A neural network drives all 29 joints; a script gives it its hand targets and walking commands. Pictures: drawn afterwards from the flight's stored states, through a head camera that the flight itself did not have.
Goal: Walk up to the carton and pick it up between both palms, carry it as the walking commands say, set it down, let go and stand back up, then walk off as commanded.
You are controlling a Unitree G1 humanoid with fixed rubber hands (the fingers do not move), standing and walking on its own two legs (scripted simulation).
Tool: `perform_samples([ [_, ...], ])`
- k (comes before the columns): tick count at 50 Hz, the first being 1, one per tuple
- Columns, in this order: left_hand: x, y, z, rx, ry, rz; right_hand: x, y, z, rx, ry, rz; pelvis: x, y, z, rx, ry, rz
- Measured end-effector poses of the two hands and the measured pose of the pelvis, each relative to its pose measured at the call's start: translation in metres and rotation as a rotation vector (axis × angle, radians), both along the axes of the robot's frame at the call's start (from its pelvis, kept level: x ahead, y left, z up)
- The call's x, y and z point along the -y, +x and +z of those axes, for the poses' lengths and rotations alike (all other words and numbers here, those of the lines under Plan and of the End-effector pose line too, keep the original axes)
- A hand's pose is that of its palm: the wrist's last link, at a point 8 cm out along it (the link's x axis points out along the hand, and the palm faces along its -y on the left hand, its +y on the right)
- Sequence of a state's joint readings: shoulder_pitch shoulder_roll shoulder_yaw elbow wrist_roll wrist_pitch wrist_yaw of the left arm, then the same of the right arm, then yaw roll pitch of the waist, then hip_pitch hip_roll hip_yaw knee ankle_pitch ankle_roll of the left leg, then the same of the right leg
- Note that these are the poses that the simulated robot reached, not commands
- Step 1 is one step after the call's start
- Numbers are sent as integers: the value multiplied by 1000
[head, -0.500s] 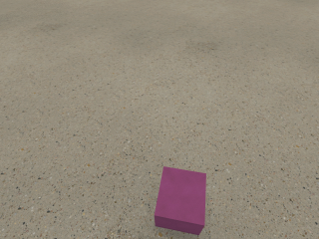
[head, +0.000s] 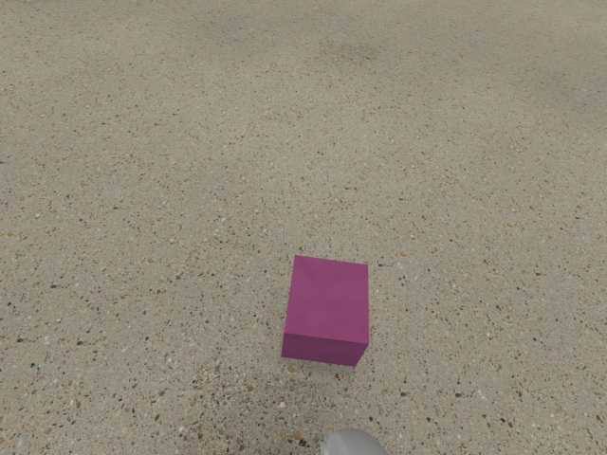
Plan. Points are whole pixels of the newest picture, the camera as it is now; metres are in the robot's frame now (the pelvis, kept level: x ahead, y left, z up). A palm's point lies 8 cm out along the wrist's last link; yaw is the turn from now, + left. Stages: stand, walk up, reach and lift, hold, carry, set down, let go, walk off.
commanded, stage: walk off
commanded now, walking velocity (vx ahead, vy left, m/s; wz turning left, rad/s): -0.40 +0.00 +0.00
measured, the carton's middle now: (324, 310) +0.64 -0.12 -0.67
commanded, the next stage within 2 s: stand in 0.38 s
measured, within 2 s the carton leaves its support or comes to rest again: neither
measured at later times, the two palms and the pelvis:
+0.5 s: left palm out of the picture -0.10 +0.26 -0.10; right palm out of the picture -0.19 -0.29 -0.14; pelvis -0.21 -0.01 +0.00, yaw -4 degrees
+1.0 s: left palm out of the picture -0.29 +0.26 -0.14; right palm out of the picture -0.28 -0.23 -0.14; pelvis -0.30 +0.01 +0.00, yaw -5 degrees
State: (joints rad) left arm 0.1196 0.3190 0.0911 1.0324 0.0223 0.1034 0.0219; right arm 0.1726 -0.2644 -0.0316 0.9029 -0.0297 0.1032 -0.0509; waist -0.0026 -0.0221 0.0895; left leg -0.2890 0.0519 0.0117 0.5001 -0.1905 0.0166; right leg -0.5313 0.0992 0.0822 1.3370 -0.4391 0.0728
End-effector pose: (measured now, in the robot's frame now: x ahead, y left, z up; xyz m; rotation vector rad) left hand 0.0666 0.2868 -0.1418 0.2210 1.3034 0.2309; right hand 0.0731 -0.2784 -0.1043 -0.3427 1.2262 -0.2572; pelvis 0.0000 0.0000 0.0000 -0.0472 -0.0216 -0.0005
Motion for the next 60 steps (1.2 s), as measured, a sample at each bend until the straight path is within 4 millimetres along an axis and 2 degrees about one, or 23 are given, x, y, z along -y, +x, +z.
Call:
perform_samples([
  [4,0,-43,0,-40,7,10,-3,2,4,103,7,6,0,-31,0,1,1,-24],
  [7,7,-69,2,-46,11,9,1,-17,-2,123,23,2,3,-57,-3,3,10,-42],
  [9,14,-89,4,-47,18,3,6,-39,-11,113,40,-13,7,-76,-6,3,20,-53],
  [12,23,-127,6,-62,46,-12,20,-84,-31,83,73,-55,17,-106,-13,1,39,-64],
  [16,31,-175,23,-96,72,-31,24,-148,-38,-3,110,-103,20,-139,-4,-1,78,-68],
  [18,31,-183,31,-86,90,-47,24,-176,-38,-19,122,-122,19,-154,0,-2,90,-68],
  [22,31,-169,40,35,104,-80,22,-231,-40,-72,121,-149,16,-184,3,-2,94,-65],
  [25,32,-163,42,118,93,-100,17,-260,-37,-85,118,-160,13,-206,3,-5,89,-64],
  [27,30,-169,37,142,72,-107,11,-273,-33,-77,109,-161,9,-219,2,-7,82,-64],
  [30,21,-195,22,131,31,-96,1,-293,-27,-57,77,-160,-2,-239,-2,-14,64,-63],
  [34,6,-252,5,50,-12,-60,-17,-328,-16,-61,52,-142,-14,-261,-1,-14,41,-64],
  [37,1,-292,0,-21,-39,-35,-30,-342,-9,-58,55,-122,-18,-271,3,-11,24,-71],
  [40,0,-329,-4,-96,-49,-24,-40,-339,-8,-26,69,-104,-20,-279,4,-7,24,-79],
  [43,5,-351,-5,-141,-49,-18,-48,-334,-14,0,94,-87,-21,-286,2,-7,32,-83],
  [48,20,-358,-2,-130,-26,-39,-51,-346,-31,-7,152,-95,-16,-298,-2,-6,47,-91],
  [53,39,-357,7,-93,-43,-70,-49,-371,-35,-36,185,-122,-10,-307,3,2,51,-87],
  [60,55,-364,6,-80,-64,-79,-44,-406,-36,-101,191,-144,-3,-316,5,4,50,-86],
])
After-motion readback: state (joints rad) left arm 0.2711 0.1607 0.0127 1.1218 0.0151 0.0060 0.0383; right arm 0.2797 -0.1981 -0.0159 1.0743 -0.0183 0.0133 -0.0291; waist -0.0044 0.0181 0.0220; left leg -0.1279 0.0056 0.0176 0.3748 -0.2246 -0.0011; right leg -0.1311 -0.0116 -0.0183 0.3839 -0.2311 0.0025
